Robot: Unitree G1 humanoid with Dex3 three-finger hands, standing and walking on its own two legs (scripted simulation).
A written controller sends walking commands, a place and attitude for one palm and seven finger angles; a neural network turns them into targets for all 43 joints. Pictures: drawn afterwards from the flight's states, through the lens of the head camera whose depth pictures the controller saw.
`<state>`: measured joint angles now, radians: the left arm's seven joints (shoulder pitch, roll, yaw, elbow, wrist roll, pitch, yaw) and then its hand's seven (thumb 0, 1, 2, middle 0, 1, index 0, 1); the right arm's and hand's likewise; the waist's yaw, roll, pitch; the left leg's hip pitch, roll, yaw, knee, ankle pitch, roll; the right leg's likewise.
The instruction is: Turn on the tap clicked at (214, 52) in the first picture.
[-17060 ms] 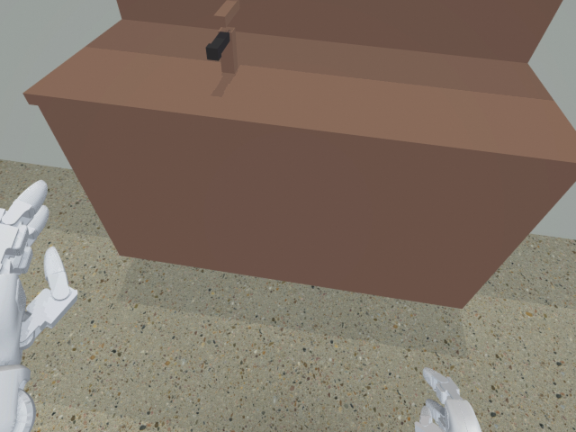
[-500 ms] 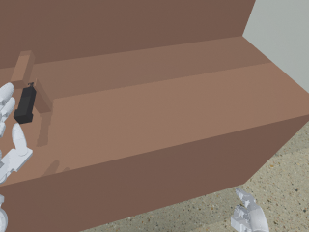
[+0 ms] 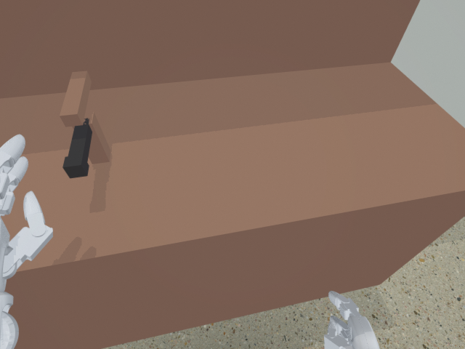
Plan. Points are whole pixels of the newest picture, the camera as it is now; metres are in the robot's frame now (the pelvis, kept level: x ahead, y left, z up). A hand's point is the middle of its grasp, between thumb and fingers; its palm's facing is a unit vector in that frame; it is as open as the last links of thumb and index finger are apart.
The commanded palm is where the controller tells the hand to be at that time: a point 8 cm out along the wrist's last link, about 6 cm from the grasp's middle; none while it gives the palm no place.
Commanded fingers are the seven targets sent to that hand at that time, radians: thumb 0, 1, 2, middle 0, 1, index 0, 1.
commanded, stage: look again from close up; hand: left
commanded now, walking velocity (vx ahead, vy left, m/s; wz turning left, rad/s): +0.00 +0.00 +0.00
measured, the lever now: (76, 166) +0.36 +0.30 +0.11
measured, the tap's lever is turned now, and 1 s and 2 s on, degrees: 0 0 0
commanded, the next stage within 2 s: turn the palm inward beside the body in 0.34 s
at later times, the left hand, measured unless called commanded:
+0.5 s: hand (30, 213) +0.23 +0.28 +0.18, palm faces +0.37 -0.79 -0.49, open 7.4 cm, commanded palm +0.16 +0.29 +0.18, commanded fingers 0.00 0.90 0.90 -0.20 -0.30 -0.20 -0.30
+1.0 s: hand (36, 247) +0.19 +0.25 +0.17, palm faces +0.49 -0.81 -0.32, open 7.4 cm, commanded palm +0.15 +0.28 +0.18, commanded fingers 0.00 0.90 0.90 -0.20 -0.30 -0.20 -0.30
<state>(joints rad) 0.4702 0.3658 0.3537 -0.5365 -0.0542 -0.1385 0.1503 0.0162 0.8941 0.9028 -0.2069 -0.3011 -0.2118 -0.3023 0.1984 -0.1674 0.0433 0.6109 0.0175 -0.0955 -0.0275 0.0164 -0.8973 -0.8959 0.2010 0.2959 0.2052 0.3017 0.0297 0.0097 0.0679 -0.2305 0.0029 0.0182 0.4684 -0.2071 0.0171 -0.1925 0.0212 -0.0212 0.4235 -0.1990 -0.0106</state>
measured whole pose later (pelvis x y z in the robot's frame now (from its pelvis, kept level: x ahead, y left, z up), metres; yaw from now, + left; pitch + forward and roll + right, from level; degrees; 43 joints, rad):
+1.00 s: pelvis -0.01 -0.02 -0.02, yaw +3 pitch -3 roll +0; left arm 0.24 0.37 0.34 -0.37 -0.11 0.04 0.05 0.02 0.90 0.90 -0.20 -0.30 -0.21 -0.30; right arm 0.13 -0.24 0.07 0.65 0.03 -0.14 -0.06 0.02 -0.90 -0.90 0.20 0.30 0.20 0.30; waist 0.10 0.05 0.00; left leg -0.32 0.00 -0.04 0.64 -0.27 0.00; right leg -0.28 0.02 -0.08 0.63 -0.30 -0.04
